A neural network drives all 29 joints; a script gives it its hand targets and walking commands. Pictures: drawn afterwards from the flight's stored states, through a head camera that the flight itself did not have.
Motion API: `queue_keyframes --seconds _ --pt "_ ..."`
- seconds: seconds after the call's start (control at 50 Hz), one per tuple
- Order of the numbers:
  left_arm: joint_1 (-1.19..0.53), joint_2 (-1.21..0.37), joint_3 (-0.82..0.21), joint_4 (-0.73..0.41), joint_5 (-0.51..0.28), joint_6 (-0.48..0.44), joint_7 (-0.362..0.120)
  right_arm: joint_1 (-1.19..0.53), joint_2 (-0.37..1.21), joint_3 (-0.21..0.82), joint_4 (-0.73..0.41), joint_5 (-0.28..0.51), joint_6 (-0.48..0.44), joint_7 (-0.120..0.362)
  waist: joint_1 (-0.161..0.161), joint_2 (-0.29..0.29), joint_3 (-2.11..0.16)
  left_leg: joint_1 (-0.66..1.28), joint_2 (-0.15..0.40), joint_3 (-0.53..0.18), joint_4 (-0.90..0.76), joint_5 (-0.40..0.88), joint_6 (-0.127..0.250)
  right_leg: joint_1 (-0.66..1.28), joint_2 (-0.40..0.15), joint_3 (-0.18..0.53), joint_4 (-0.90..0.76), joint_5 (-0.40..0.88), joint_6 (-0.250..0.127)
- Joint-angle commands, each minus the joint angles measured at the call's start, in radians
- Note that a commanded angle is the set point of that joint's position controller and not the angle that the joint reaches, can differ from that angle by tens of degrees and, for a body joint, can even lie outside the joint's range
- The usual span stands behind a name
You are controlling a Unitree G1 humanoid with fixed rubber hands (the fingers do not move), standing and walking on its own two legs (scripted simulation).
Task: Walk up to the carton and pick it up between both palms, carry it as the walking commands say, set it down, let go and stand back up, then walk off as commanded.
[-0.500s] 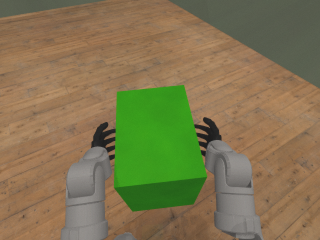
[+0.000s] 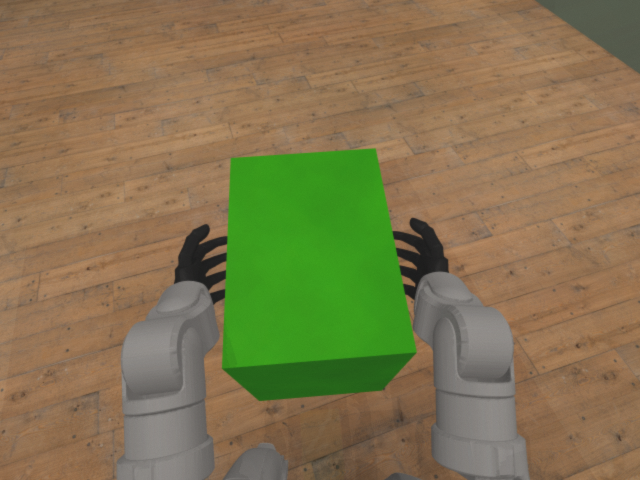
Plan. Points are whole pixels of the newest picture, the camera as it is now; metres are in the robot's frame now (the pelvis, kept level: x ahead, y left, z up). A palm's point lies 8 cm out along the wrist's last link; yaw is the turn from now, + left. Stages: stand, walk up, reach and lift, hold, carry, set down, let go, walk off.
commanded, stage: carry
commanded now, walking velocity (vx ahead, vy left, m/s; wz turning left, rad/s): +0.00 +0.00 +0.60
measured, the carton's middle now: (312, 284) +0.35 +0.01 +0.02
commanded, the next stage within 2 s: none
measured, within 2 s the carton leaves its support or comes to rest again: neither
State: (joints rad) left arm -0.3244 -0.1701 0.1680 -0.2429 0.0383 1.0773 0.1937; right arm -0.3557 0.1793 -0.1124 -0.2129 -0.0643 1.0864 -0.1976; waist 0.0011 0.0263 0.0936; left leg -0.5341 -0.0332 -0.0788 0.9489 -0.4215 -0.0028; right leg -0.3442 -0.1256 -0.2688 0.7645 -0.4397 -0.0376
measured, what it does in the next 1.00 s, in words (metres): steps to the left: left foot, then right foot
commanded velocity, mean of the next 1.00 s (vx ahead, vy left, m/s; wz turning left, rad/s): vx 0.00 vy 0.00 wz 0.11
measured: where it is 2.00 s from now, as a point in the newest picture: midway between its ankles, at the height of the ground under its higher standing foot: outside the picture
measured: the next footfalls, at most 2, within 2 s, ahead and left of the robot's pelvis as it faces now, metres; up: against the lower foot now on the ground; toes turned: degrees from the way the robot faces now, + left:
left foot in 0.14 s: +0.03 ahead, +0.22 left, +0.00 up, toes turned +2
right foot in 0.40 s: +0.00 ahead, +0.01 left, +0.00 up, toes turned +8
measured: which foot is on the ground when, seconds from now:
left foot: up 0.00-0.12, down 0.14-1.00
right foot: down 0.00-0.16, up 0.18-0.38, down 0.40-1.00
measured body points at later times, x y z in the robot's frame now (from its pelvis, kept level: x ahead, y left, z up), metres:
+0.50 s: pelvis -0.01 +0.06 +0.00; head +0.04 +0.05 +0.45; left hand +0.28 +0.26 +0.08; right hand +0.33 +0.00 +0.07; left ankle +0.01 +0.17 -0.70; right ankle -0.02 -0.02 -0.71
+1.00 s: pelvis -0.05 +0.09 +0.00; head -0.04 +0.08 +0.45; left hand +0.23 +0.29 +0.08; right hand +0.29 +0.03 +0.08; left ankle -0.01 +0.21 -0.71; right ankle -0.03 +0.01 -0.71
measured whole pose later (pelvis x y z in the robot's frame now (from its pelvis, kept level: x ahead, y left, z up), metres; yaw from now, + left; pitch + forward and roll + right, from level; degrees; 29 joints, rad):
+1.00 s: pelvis -0.05 +0.09 +0.00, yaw +13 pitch -1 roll -2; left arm -0.32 -0.17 0.16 -0.10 0.04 1.04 0.18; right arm -0.32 0.17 -0.13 -0.14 -0.06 1.08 -0.20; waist 0.00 0.06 0.02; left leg -0.45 -0.03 -0.09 0.75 -0.34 0.01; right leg -0.27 -0.03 -0.24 0.68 -0.38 -0.06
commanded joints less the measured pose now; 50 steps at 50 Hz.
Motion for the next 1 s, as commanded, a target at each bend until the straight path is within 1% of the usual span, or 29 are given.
queue_keyframes --seconds 0.0,0.06,0.1,0.12,0.14,0.16,0.18,0.22,0.24,0.32,0.36,0.38,0.4,0.42,0.44,0.5,0.52,0.58,0.62,0.66,0.68,0.7,0.76,0.8,0.82,0.86,0.92,0.96,0.98 --pt "-0.458 -0.911 -0.614 -0.194 -0.288 -0.034 -0.099 -0.557 0.858 0.596 -0.293 0.324 -0.047 0.094 0.016 -0.227 -0.558 -0.157 0.044 0.164 0.023 -0.005 -0.040 0.568 -0.352 0.104 -0.119 1.051 -0.063" --pt "-0.369 -0.876 -0.599 -0.146 -0.265 -0.028 -0.089 -0.473 0.840 0.578 -0.235 0.310 -0.037 0.087 0.009 -0.272 -0.577 0.010 0.017 0.192 -0.184 0.017 -0.022 0.491 -0.324 0.027 -0.053 1.030 -0.008" --pt "-0.433 -0.907 -0.632 -0.184 -0.278 -0.018 -0.090 -0.446 0.860 0.549 -0.239 0.299 -0.039 0.093 -0.025 -0.141 -0.624 0.215 -0.046 0.157 -0.418 0.242 0.015 0.380 -0.251 -0.025 0.153 0.973 0.073" --pt "-0.429 -0.862 -0.619 -0.175 -0.273 -0.022 -0.085 -0.392 0.839 0.542 -0.182 0.289 -0.037 0.094 -0.040 -0.058 -0.618 0.376 0.005 0.018 -0.443 0.497 0.054 0.206 -0.218 -0.006 0.238 0.753 0.113" --pt "-0.376 -0.882 -0.629 -0.161 -0.268 -0.024 -0.091 -0.361 0.834 0.537 -0.186 0.277 -0.046 0.097 -0.039 0.169 -0.609 0.527 0.119 -0.177 -0.360 1.181 0.115 -0.023 -0.086 -0.001 0.344 0.232 0.157" --pt "-0.370 -0.872 -0.652 -0.184 -0.258 -0.021 -0.094 -0.344 0.854 0.542 -0.174 0.281 -0.043 0.101 -0.030 0.327 -0.580 0.657 0.212 -0.394 -0.351 1.482 0.194 -0.211 0.058 0.054 0.323 -0.304 0.182" --pt "-0.367 -0.903 -0.681 -0.199 -0.273 -0.031 -0.099 -0.331 0.879 0.545 -0.186 0.280 -0.052 0.103 -0.034 0.282 -0.612 0.663 0.240 -0.458 -0.356 1.490 0.194 -0.221 0.072 0.114 0.294 -0.322 0.171" --pt "-0.475 -0.970 -0.715 -0.238 -0.309 -0.047 -0.115 -0.423 0.896 0.571 -0.274 0.291 -0.069 0.120 -0.025 0.225 -0.637 0.601 0.235 -0.460 -0.409 1.255 0.170 -0.161 0.088 0.192 0.257 -0.245 0.140" --pt "-0.526 -0.985 -0.738 -0.254 -0.318 -0.048 -0.110 -0.455 0.886 0.552 -0.289 0.288 -0.074 0.120 -0.024 0.314 -0.638 0.590 0.230 -0.479 -0.439 1.151 0.171 -0.143 0.110 0.202 0.216 -0.197 0.131" --pt "-0.430 -0.972 -0.705 -0.212 -0.311 -0.039 -0.120 -0.381 0.900 0.571 -0.269 0.273 -0.067 0.117 -0.015 0.221 -0.678 0.433 0.197 -0.418 -0.439 1.005 0.154 0.075 0.134 0.208 -0.004 -0.080 0.097" --pt "-0.418 -0.984 -0.679 -0.176 -0.295 -0.033 -0.122 -0.442 0.894 0.592 -0.289 0.287 -0.064 0.115 0.001 0.094 -0.663 0.293 0.149 -0.295 -0.389 0.841 0.100 0.326 0.100 0.153 -0.304 0.097 0.087" --pt "-0.399 -0.961 -0.659 -0.155 -0.283 -0.027 -0.122 -0.411 0.888 0.587 -0.248 0.281 -0.054 0.112 0.011 0.029 -0.628 0.172 0.118 -0.217 -0.333 0.649 0.074 0.432 0.008 0.178 -0.342 0.285 0.068" --pt "-0.436 -0.963 -0.638 -0.132 -0.279 -0.029 -0.127 -0.463 0.891 0.578 -0.242 0.272 -0.049 0.110 0.017 -0.198 -0.635 -0.001 0.022 -0.037 -0.184 0.464 0.023 0.603 -0.177 0.250 -0.271 0.758 -0.009" --pt "-0.355 -0.953 -0.620 -0.079 -0.271 -0.035 -0.133 -0.464 0.893 0.606 -0.248 0.291 -0.054 0.115 0.027 -0.380 -0.620 -0.177 -0.025 0.082 0.002 -0.087 0.003 0.686 -0.317 0.335 -0.211 1.170 -0.112" --pt "-0.411 -0.962 -0.633 -0.118 -0.293 -0.037 -0.132 -0.547 0.890 0.621 -0.315 0.310 -0.064 0.111 0.018 -0.282 -0.598 -0.214 0.026 0.085 0.059 -0.156 0.023 0.688 -0.349 0.301 -0.187 1.257 -0.155" --pt "-0.366 -0.928 -0.611 -0.051 -0.264 -0.026 -0.123 -0.467 0.859 0.580 -0.186 0.292 -0.045 0.109 0.017 -0.128 -0.551 -0.187 0.053 0.085 0.072 -0.082 0.010 0.584 -0.306 0.241 -0.198 1.007 -0.146" --pt "-0.434 -0.926 -0.606 -0.045 -0.266 -0.023 -0.120 -0.501 0.848 0.556 -0.161 0.276 -0.039 0.108 0.014 -0.185 -0.516 -0.166 0.058 0.105 0.024 -0.078 -0.003 0.547 -0.294 0.212 -0.195 0.964 -0.139" --pt "-0.373 -0.889 -0.604 -0.043 -0.241 -0.029 -0.105 -0.438 0.822 0.536 -0.129 0.272 -0.036 0.115 0.003 -0.186 -0.560 -0.014 0.051 0.115 -0.223 0.028 0.017 0.503 -0.246 0.155 -0.120 0.875 -0.102" --pt "-0.418 -0.899 -0.617 -0.061 -0.251 -0.027 -0.101 -0.440 0.854 0.539 -0.117 0.280 -0.037 0.117 -0.014 -0.096 -0.607 0.269 0.036 0.079 -0.453 0.421 0.038 0.346 -0.152 0.063 -0.007 0.776 0.005" --pt "-0.362 -0.877 -0.647 -0.084 -0.247 -0.018 -0.105 -0.323 0.852 0.525 -0.069 0.263 -0.036 0.125 -0.020 0.218 -0.603 0.540 0.221 -0.180 -0.362 1.269 0.132 0.029 0.029 0.015 0.096 0.084 0.110" --pt "-0.406 -0.928 -0.661 -0.093 -0.251 -0.019 -0.107 -0.391 0.875 0.533 -0.127 0.276 -0.043 0.128 -0.017 0.304 -0.615 0.616 0.270 -0.269 -0.379 1.339 0.162 -0.056 0.085 0.053 0.083 -0.226 0.097" --pt "-0.404 -0.935 -0.679 -0.089 -0.255 -0.016 -0.112 -0.344 0.870 0.523 -0.128 0.260 -0.045 0.130 -0.019 0.344 -0.626 0.600 0.282 -0.321 -0.420 1.273 0.166 -0.065 0.104 0.094 0.121 -0.265 0.082" --pt "-0.440 -0.944 -0.684 -0.097 -0.266 -0.022 -0.121 -0.395 0.862 0.532 -0.154 0.262 -0.051 0.137 -0.019 0.252 -0.616 0.549 0.279 -0.414 -0.508 0.996 0.198 -0.059 0.151 0.176 0.100 -0.187 0.058" --pt "-0.522 -0.956 -0.675 -0.086 -0.273 -0.023 -0.114 -0.474 0.848 0.513 -0.147 0.261 -0.049 0.134 -0.010 0.206 -0.568 0.470 0.241 -0.349 -0.532 0.857 0.179 0.033 0.180 0.123 -0.046 -0.113 0.056" --pt "-0.378 -0.926 -0.641 0.002 -0.243 -0.016 -0.121 -0.366 0.830 0.505 -0.085 0.239 -0.041 0.132 0.004 0.179 -0.604 0.396 0.223 -0.292 -0.517 0.739 0.157 0.157 0.170 0.108 -0.160 -0.038 0.046" --pt "-0.421 -0.944 -0.624 0.007 -0.248 -0.028 -0.123 -0.414 0.831 0.513 -0.085 0.235 -0.050 0.131 0.014 0.123 -0.609 0.254 0.162 -0.202 -0.452 0.595 0.084 0.344 0.081 0.163 -0.289 0.048 0.017" --pt "-0.396 -0.905 -0.551 0.084 -0.201 -0.046 -0.130 -0.509 0.832 0.526 -0.061 0.251 -0.060 0.137 0.020 -0.269 -0.496 0.003 0.019 0.052 -0.110 -0.015 0.011 0.392 -0.274 0.385 -0.389 0.480 -0.166" --pt "-0.408 -0.831 -0.477 0.214 -0.138 -0.086 -0.136 -0.471 0.778 0.452 0.096 0.190 -0.097 0.147 0.023 -0.151 -0.496 -0.051 0.058 0.057 -0.017 -0.079 0.021 0.424 -0.282 0.336 -0.320 0.601 -0.196" --pt "-0.427 -0.877 -0.546 0.071 -0.190 -0.099 -0.135 -0.460 0.827 0.514 -0.008 0.240 -0.104 0.153 0.019 -0.135 -0.486 -0.060 0.073 0.062 -0.064 -0.060 0.021 0.427 -0.267 0.305 -0.307 0.608 -0.179"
